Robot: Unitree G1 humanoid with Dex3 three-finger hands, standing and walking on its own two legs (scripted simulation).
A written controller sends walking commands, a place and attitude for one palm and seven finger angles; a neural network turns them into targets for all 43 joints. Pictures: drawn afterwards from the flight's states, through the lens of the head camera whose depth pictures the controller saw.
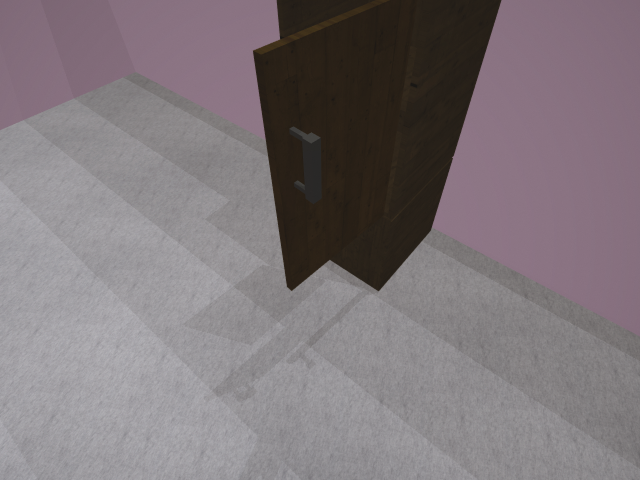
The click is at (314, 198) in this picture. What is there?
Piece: cupboard door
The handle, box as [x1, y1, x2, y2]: [289, 126, 321, 203]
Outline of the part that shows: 293,126 289,129 289,132 302,141 305,183 304,185 297,180 294,182 294,186 305,194 305,198 314,203 321,198 320,137 311,132 307,135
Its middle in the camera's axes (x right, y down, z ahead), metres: -0.03 -0.13 +0.69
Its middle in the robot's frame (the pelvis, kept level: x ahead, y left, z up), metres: +0.61 +0.06 +0.04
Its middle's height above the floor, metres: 0.82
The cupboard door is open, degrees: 85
